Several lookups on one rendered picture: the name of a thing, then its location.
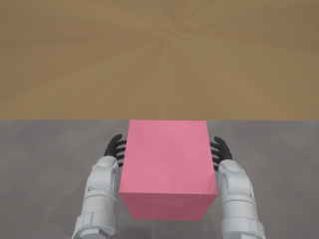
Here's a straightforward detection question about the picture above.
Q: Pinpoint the robot right hand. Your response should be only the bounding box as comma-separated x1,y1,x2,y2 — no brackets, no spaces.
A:
209,136,233,171

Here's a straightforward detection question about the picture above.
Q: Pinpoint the right robot forearm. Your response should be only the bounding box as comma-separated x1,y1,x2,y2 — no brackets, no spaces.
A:
217,159,266,239

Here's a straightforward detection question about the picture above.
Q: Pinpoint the robot left hand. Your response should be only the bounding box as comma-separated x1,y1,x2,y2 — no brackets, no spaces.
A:
104,134,127,167

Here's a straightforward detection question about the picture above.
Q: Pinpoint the carton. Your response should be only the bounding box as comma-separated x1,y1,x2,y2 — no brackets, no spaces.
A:
119,119,218,221

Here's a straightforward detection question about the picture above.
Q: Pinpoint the left robot forearm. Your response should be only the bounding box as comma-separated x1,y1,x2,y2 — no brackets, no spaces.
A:
71,155,120,239

